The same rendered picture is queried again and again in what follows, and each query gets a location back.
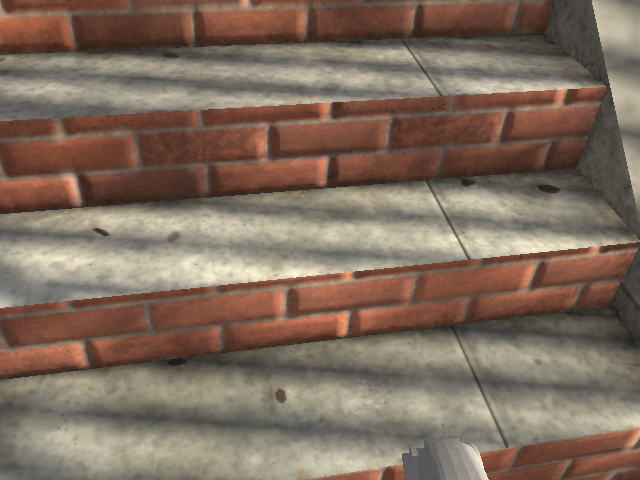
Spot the right robot shin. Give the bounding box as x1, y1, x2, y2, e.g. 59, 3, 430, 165
464, 442, 484, 467

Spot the robot right thigh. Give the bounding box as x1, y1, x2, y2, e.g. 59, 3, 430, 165
402, 436, 489, 480

